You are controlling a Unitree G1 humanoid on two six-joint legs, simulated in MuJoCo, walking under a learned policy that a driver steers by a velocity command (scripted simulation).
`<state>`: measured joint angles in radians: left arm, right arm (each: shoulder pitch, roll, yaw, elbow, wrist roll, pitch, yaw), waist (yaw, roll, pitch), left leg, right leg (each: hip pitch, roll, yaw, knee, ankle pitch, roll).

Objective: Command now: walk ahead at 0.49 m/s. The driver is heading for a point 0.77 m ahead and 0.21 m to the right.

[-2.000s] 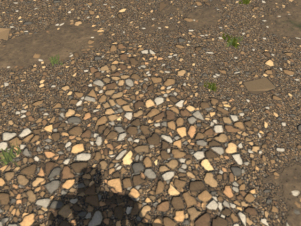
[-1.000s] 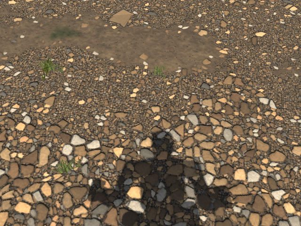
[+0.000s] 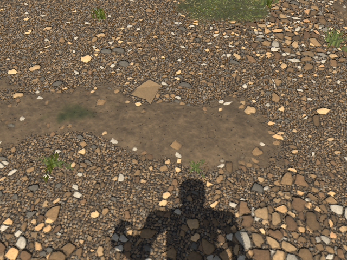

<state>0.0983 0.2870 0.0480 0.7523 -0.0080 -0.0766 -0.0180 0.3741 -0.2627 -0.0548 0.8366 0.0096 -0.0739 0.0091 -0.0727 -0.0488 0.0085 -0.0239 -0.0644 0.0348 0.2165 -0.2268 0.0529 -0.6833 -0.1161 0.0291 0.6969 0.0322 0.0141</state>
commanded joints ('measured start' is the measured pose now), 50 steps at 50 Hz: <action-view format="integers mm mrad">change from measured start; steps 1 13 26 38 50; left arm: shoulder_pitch -119 179 225 229 170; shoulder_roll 41 131 148 132 99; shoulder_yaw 0 34 36 43 54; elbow -92 -22 67 40 -46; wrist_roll -7 4 6 -23 -1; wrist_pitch -18 -13 -9 85 141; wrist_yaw -16 -12 18 54 29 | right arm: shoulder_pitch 1 -98 -316 -240 -357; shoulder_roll -180 -162 -51 -116 -187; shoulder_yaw -42 -20 4 -17 -49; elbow -38 -74 -118 -114 -62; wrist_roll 11 26 -13 -17 -9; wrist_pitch -10 -30 -11 40 70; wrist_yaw -10 -9 5 -26 -49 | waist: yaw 0 146 126 58 98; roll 97 0 -2 161 175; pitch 68 -105 9 -180 -111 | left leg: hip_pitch -64 -715 -489 -19 -220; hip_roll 272 145 132 401 407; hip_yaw -123 -118 -32 -295 -26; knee -86 1042 391 130 35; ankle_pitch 222 -159 378 325 112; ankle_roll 151 -7 -72 180 156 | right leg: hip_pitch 52 759 519 46 360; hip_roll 31 -187 -34 68 40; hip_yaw -19 430 -15 37 -75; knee -111 -435 -510 522 72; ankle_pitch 83 -321 267 -616 -370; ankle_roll -10 -256 -199 47 -10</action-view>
